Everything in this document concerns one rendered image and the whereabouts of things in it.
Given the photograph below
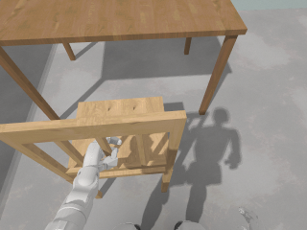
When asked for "right robot hand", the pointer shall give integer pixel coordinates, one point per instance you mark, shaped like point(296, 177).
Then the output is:
point(252, 220)

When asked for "table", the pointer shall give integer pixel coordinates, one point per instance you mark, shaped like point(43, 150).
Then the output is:
point(38, 22)

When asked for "robot left forearm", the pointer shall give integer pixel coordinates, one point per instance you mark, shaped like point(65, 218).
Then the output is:
point(75, 209)

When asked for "left robot hand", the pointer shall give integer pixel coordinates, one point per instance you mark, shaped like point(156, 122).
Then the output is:
point(94, 154)

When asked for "chair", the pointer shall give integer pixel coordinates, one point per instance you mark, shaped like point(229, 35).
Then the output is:
point(140, 123)

